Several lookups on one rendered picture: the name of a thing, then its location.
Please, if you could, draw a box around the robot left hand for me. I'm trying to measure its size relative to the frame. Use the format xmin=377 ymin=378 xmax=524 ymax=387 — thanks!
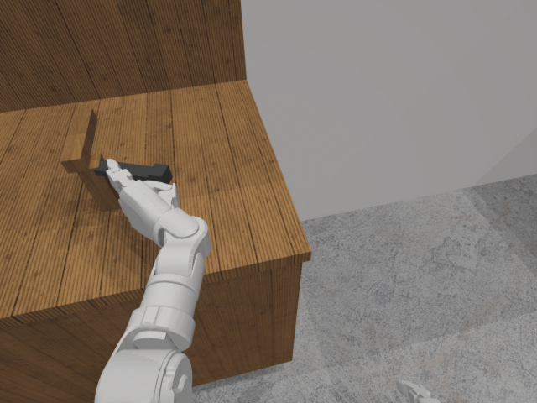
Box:
xmin=106 ymin=159 xmax=179 ymax=241

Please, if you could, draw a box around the left robot forearm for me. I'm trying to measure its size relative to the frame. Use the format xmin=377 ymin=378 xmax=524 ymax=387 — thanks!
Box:
xmin=94 ymin=208 xmax=211 ymax=403

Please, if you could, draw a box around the left robot upper arm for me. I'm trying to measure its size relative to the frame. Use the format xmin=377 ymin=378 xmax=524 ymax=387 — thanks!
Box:
xmin=96 ymin=349 xmax=192 ymax=403

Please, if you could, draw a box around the counter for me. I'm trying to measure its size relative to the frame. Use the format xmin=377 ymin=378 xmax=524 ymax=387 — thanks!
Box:
xmin=0 ymin=0 xmax=311 ymax=403

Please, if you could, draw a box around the robot right hand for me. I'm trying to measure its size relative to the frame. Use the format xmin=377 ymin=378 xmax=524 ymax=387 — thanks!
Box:
xmin=397 ymin=380 xmax=440 ymax=403

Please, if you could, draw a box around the tap lever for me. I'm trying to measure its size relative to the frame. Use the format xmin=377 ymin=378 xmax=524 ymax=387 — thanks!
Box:
xmin=94 ymin=160 xmax=173 ymax=184

